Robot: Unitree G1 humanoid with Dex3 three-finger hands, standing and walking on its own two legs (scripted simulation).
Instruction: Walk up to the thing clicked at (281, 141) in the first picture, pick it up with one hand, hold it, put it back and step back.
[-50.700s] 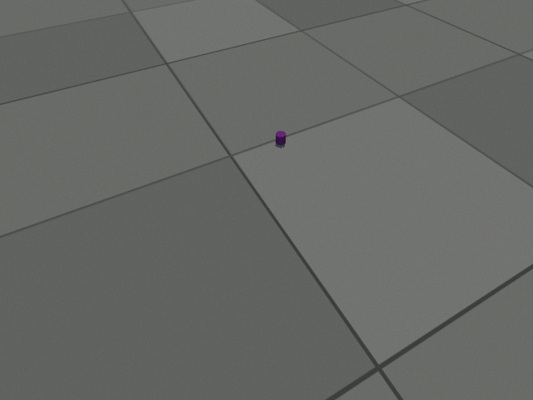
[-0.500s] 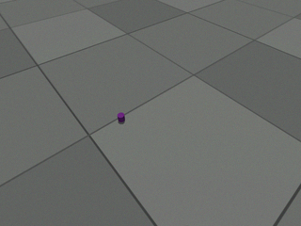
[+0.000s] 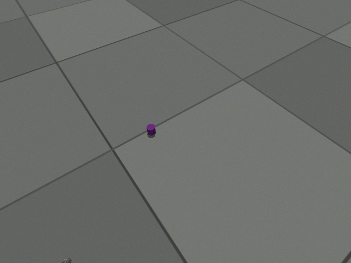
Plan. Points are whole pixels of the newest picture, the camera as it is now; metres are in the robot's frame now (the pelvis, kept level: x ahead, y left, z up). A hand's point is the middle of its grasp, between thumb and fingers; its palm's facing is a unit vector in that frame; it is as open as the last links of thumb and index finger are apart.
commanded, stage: step back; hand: left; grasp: from above
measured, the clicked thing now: (151, 129) +1.04 +0.22 -0.73
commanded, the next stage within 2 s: stand in 0.20 s
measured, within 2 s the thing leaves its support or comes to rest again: neither
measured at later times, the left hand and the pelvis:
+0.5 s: hand out of the picture +0.09 +0.25 -0.13, palm faces -0.02 -0.94 -0.34, open 7.4 cm; pelvis +0.01 +0.00 +0.02, yaw -1 degrees
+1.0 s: hand out of the picture +0.07 +0.24 -0.13, palm faces -0.06 -0.94 -0.34, open 7.4 cm; pelvis +0.00 -0.01 +0.03, yaw -2 degrees
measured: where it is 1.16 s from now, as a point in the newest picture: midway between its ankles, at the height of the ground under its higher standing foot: outside the picture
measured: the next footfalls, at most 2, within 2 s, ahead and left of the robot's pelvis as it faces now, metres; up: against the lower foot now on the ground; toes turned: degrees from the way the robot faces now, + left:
none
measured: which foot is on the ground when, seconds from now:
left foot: down 0.00-1.00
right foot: down 0.00-1.00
